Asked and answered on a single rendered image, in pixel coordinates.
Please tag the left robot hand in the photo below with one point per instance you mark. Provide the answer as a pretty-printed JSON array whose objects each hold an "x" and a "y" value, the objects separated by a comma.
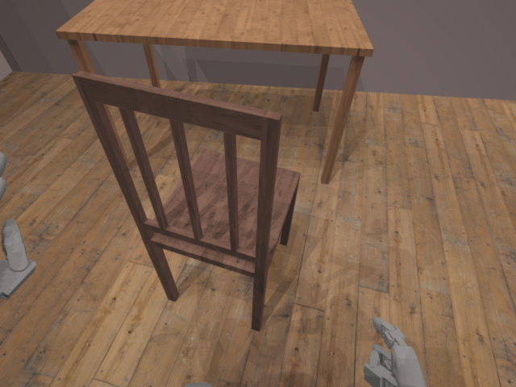
[{"x": 15, "y": 271}]

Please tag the chair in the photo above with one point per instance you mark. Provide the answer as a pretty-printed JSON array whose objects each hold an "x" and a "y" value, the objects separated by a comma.
[{"x": 227, "y": 211}]

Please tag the table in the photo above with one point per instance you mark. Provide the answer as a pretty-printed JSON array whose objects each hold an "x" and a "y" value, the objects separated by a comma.
[{"x": 327, "y": 27}]

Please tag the right robot hand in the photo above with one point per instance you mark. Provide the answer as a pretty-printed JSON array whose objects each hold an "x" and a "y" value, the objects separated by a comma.
[{"x": 400, "y": 368}]

